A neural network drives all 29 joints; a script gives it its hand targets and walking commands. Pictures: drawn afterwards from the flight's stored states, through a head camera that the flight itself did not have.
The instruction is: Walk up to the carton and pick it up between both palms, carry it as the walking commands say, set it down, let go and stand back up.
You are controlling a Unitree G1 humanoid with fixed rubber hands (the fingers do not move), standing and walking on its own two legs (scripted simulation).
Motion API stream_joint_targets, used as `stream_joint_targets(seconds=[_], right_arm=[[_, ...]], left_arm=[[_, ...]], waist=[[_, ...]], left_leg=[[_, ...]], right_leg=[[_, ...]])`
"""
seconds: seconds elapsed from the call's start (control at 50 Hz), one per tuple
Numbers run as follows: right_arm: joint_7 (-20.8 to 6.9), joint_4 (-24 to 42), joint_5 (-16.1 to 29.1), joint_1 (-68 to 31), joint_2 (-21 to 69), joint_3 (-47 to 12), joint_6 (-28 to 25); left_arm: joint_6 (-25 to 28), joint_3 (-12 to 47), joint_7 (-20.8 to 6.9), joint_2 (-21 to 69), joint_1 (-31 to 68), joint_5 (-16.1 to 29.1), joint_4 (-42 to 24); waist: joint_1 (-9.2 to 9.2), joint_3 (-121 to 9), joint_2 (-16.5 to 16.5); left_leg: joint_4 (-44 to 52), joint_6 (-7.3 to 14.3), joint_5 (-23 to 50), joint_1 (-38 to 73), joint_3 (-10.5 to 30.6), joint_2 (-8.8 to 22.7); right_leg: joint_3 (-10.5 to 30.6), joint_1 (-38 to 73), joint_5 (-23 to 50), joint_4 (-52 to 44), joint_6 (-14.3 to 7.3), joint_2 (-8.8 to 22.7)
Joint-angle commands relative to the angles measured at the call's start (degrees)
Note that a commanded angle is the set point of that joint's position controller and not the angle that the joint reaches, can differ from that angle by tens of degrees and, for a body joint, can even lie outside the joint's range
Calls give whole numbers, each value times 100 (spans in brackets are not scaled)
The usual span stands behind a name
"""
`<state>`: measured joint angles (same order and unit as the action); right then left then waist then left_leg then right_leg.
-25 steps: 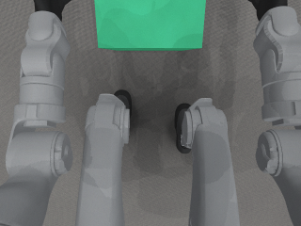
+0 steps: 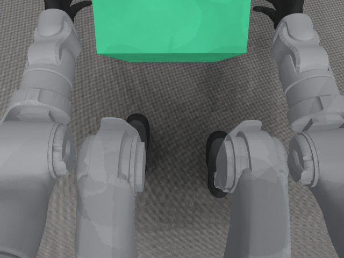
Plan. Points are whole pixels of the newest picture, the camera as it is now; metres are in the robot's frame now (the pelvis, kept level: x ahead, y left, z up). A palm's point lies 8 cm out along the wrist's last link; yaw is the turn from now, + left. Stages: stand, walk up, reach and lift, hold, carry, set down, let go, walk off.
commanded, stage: reach and lift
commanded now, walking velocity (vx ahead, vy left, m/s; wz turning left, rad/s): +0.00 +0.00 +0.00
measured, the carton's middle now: (172, 10) +0.54 +0.04 -0.25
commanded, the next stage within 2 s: none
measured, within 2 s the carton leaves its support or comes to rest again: leaves its support in 1.42 s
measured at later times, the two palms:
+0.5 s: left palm (66, 16) +0.50 +0.23 -0.19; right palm (288, 7) +0.53 -0.16 -0.18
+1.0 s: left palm (78, 4) +0.52 +0.20 -0.18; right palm (268, 0) +0.54 -0.12 -0.18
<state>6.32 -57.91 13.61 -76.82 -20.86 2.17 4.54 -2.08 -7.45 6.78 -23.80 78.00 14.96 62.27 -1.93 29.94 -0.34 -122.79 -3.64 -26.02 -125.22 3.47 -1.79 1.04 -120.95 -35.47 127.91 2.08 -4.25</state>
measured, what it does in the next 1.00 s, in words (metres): stands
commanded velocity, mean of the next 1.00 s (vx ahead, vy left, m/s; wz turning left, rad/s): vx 0.00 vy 0.00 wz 0.00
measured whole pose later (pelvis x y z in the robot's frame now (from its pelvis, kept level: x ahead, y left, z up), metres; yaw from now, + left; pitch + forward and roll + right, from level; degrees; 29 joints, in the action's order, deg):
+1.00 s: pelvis +0.00 +0.01 +0.00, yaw -1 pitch +29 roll -1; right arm 8.7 -63.1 14.8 -82.8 -18.4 -1.9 0.7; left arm 1.2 -0.9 8.0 -20.4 82.1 17.4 66.0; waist -3.1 29.9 -0.3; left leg -122.5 -3.4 -26.4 -125.4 3.6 -2.3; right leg 1.3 -121.3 -34.7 126.6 2.9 -4.7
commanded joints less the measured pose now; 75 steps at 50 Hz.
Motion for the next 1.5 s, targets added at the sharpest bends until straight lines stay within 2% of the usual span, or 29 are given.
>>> stream_joint_targets(seconds=[0.0, 0.02, 0.1, 0.12, 0.2, 0.24, 0.26, 0.28, 0.32, 0.42, 0.52, 0.54, 0.56, 0.66, 0.74, 0.78, 0.8, 0.84, 0.86, 0.96, 0.98, 1.0, 1.02, 1.04, 1.16, 1.18, 1.24, 1.42, 1.48], right_arm=[[18, 1472, 222, -1738, -763, -88, -379], [18, 1356, 143, -1645, -677, 78, -397], [-13, 1610, 221, -1652, -558, -174, -307], [-30, 1512, 238, -1606, -540, -128, -332], [21, 1494, 175, -1404, -392, -114, -311], [52, 1160, 185, -1088, -485, -76, -345], [57, 1007, 106, -962, -478, -36, -322], [33, 1121, 175, -1089, -411, -10, -330], [19, 1264, 187, -1216, -351, -39, -314], [23, 820, 77, -1251, -567, 147, -339], [-29, 702, 242, -1520, -100, -89, -385], [-14, 768, 208, -1780, -234, -147, -421], [-15, 700, 253, -1780, -145, -122, -393], [21, 605, 227, -2001, 37, -274, -425], [97, 263, -97, -1769, -48, -18, -465], [132, -116, -80, -1782, 5, 28, -508], [118, 152, -15, -1846, 230, -135, -533], [149, 306, 8, -1814, 267, -246, -586], [161, 322, -24, -1847, 291, -278, -600], [49, 543, 196, -2218, 1113, -723, -608], [30, 489, 180, -2309, 1334, -728, -604], [9, 445, 119, -2346, 1341, -752, -586], [-50, 552, 147, -2565, 1676, -838, -578], [-120, 440, 65, -2734, 1986, -885, -558], [-842, 510, -37, -4039, 4370, -1293, -279], [-925, 487, -160, -4048, 4588, -1139, -225], [-1144, 741, -283, -3997, 5412, -1054, -107], [-1342, 522, -664, -3433, 6254, -746, 173], [-1370, 956, -553, -3373, 6660, -952, 148]], left_arm=[[281, 136, -18, -303, 1475, 302, -1099], [299, 155, -15, -242, 1347, 318, -1128], [292, -18, -37, -307, 1197, 408, -1343], [301, 39, -57, -374, 1121, 400, -1134], [324, 58, -66, -239, 918, 311, -1081], [353, 71, -47, -265, 857, 376, -910], [350, -26, -37, -347, 835, 332, -855], [341, 128, -43, -128, 900, 375, -962], [339, 131, -48, -137, 866, 339, -1070], [331, 249, 38, -46, 1202, 227, -1182], [304, 533, 0, 299, 1284, 393, -826], [320, 397, 13, 299, 1449, 358, -1112], [340, 564, 7, 262, 1575, 397, -1014], [358, 449, 43, 469, 1461, 334, -598], [386, 565, 54, 605, 1638, 273, -534], [413, 520, 129, 638, 1733, 183, -239], [447, 593, 129, 870, 1568, 93, -490], [475, 600, 150, 860, 1404, 158, -150], [500, 352, 168, 784, 1327, 47, -79], [550, 920, 17, 1638, 1807, 275, -546], [538, 932, -21, 1757, 1831, 218, -462], [508, 1025, -59, 1888, 1979, 285, -395], [484, 1150, -123, 2149, 2242, 275, -576], [459, 1368, -189, 2580, 2531, 389, -603], [158, 1545, -858, 4801, 3555, 182, -511], [121, 1554, -944, 5005, 3733, 180, -653], [31, 1366, -1146, 5475, 3915, 48, -845], [-218, 1096, -1461, 6100, 3504, -179, -817], [-158, 1299, -1461, 6320, 3467, -144, -1455]], waist=[[210, -9899, -67], [297, -9663, -6], [-131, -9753, -236], [72, -9801, -227], [-97, -9779, -110], [102, -9557, -211], [-35, -9328, -175], [191, -9476, -51], [-61, -9471, 59], [92, -9324, 385], [114, -9004, 205], [-50, -8912, 145], [157, -9132, 194], [-75, -8906, 36], [285, -8768, 15], [267, -8588, 175], [-29, -8856, 284], [50, -8867, 109], [-183, -8834, -74], [45, -9267, -122], [-59, -9140, -67], [155, -9144, -112], [28, -9164, -57], [226, -9176, -72], [-107, -8766, -139], [71, -8618, -224], [-69, -8645, -444], [-158, -8177, -542], [-255, -8894, -539]], left_leg=[[355, 113, 1886, 4786, -650, 130], [454, 122, 1890, 4551, -671, 40], [371, 195, 2049, 4485, -718, 19], [304, 209, 1938, 4363, -741, 74], [210, 234, 2085, 4279, -707, 74], [280, 198, 1947, 4237, -662, 97], [327, 169, 1860, 4158, -657, 96], [331, 166, 1940, 4212, -604, 81], [280, 228, 1927, 4238, -679, 80], [383, 100, 1742, 4440, -635, 100], [523, 141, 1688, 4384, -565, 75], [571, 111, 1620, 4233, -636, 41], [528, 133, 1640, 4433, -573, 58], [597, 147, 1472, 4214, -649, 30], [682, 90, 1299, 4040, -599, -43], [695, 35, 1274, 4152, -560, -2], [740, 50, 1524, 4252, -579, -60], [718, 117, 1568, 4183, -586, -71], [743, 117, 1666, 4144, -619, -97], [667, 113, 1750, 4102, -646, -139], [663, 158, 1731, 4090, -671, -174], [671, 124, 1683, 4129, -638, -135], [701, 123, 1690, 4125, -644, -170], [714, 132, 1592, 4075, -622, -242], [559, 190, 1274, 3735, -756, -326], [586, 219, 1189, 3629, -751, -359], [438, 294, 1231, 3589, -797, -399], [416, 308, 1138, 2953, -974, -469], [275, 299, 1821, 3082, -1000, -484]], right_leg=[[-362, 3096, 1925, -1313, 41, 229], [-453, 2882, 1927, -1250, 68, 162], [-345, 2990, 1965, -1202, 73, 160], [-415, 3095, 1953, -1134, 77, 196], [-220, 3021, 2180, -1110, 93, 144], [-258, 3125, 2178, -1135, 66, 153], [-229, 3048, 2062, -1113, 46, 165], [-289, 2884, 2106, -1097, 22, 141], [-255, 2767, 2030, -1127, 17, 107], [-257, 2547, 1768, -1152, -116, 122], [-311, 2349, 1550, -1263, -85, 118], [-320, 2418, 1497, -1272, -104, 139], [-343, 2501, 1555, -1224, -40, 124], [-273, 2408, 1302, -1416, -62, 109], [-352, 2417, 1304, -1454, -50, 40], [-371, 2078, 1120, -1474, -153, 50], [-350, 2295, 1433, -1406, -76, -7], [-324, 2357, 1508, -1445, -45, -18], [-339, 2319, 1545, -1495, -31, -24], [-292, 2656, 1856, -1465, -57, -51], [-328, 2542, 1792, -1431, -54, -113], [-345, 2611, 1739, -1466, -50, -95], [-368, 2597, 1764, -1428, -54, -117], [-410, 2535, 1639, -1435, -85, -167], [-422, 2075, 1233, -1256, -151, -276], [-521, 1965, 1200, -1223, -144, -320], [-540, 1966, 1166, -1175, -135, -387], [-676, 1741, 1201, -1188, -155, -485], [-555, 2125, 2018, -1102, -108, -563]])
